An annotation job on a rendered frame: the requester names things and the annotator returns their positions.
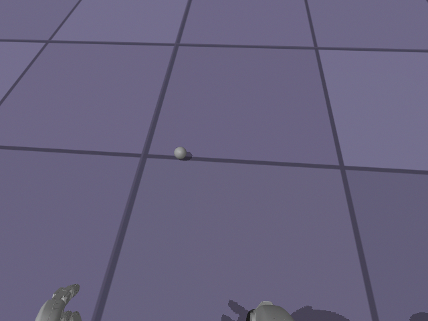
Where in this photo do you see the left robot hand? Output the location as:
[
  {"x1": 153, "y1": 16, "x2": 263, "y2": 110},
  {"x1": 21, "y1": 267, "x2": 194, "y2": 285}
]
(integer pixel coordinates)
[{"x1": 35, "y1": 284, "x2": 82, "y2": 321}]

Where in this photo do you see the ball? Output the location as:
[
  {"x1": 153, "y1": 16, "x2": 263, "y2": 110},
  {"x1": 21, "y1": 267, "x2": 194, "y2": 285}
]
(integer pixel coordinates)
[{"x1": 174, "y1": 146, "x2": 187, "y2": 159}]

